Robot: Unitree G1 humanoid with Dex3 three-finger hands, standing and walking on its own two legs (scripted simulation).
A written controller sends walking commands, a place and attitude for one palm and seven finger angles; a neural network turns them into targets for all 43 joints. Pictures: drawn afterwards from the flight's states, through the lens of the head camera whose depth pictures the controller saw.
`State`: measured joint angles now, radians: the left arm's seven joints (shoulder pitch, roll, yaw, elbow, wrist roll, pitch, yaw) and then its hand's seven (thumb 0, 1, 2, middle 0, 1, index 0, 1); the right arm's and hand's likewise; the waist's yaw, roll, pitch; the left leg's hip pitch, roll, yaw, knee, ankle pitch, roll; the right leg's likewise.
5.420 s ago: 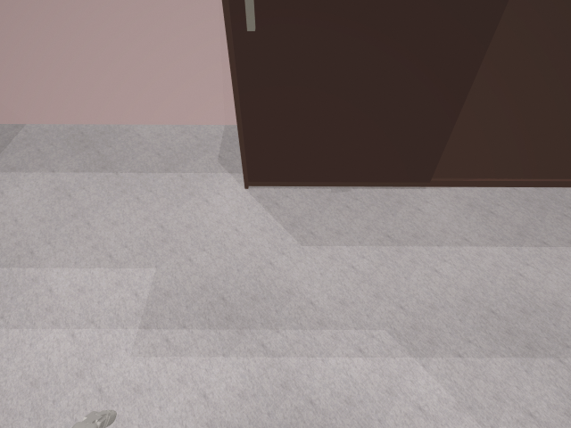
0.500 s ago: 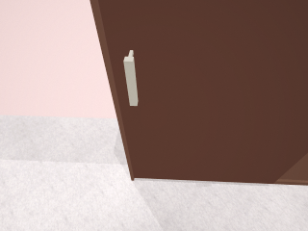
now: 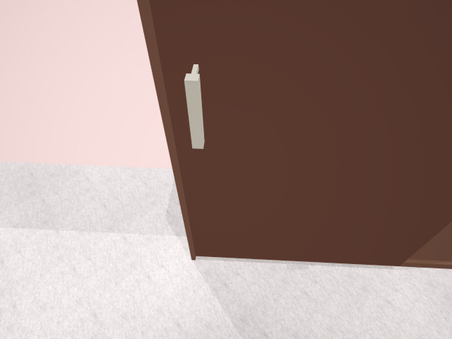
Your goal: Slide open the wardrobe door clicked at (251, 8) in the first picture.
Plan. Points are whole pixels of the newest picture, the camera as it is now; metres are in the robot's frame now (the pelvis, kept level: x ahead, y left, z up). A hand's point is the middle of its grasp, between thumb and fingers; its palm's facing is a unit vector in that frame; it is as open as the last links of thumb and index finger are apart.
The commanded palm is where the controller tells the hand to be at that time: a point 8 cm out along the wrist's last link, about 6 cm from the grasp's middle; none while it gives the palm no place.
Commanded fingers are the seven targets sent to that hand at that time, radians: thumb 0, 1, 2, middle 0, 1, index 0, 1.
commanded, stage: come to a stop and stand still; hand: left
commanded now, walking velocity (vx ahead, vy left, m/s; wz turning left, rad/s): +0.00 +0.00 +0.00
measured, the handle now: (197, 108) +0.55 +0.09 +0.12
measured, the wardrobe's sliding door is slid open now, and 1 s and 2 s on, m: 0.00 0.00 0.00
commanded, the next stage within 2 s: look again from close up in 0.24 s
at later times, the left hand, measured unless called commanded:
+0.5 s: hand out of the picture +0.04 +0.20 -0.17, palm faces -0.01 -0.97 -0.25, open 7.4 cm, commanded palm none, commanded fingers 0.00 0.90 0.90 -0.20 -0.30 -0.20 -0.30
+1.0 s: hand out of the picture +0.08 +0.21 -0.15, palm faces -0.03 -0.96 -0.29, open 7.4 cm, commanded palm none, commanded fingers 0.00 0.90 0.90 -0.20 -0.30 -0.20 -0.30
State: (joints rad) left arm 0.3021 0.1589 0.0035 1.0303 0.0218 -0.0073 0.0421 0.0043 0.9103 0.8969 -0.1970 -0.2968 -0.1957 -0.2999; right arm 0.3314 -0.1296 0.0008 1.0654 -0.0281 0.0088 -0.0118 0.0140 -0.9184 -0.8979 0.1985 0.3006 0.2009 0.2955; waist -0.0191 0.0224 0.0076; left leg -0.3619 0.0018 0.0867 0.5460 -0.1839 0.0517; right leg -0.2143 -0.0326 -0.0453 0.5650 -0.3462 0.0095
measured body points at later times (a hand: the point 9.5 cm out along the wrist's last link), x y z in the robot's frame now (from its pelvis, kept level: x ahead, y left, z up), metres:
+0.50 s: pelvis +0.02 -0.01 +0.01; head +0.03 +0.00 +0.46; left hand +0.04 +0.25 -0.15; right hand +0.10 -0.27 -0.13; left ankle +0.07 +0.09 -0.73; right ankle -0.03 -0.13 -0.73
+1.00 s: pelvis +0.03 -0.02 +0.01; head +0.04 -0.01 +0.46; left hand +0.08 +0.26 -0.13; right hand +0.10 -0.29 -0.13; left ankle +0.07 +0.09 -0.73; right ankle -0.03 -0.13 -0.73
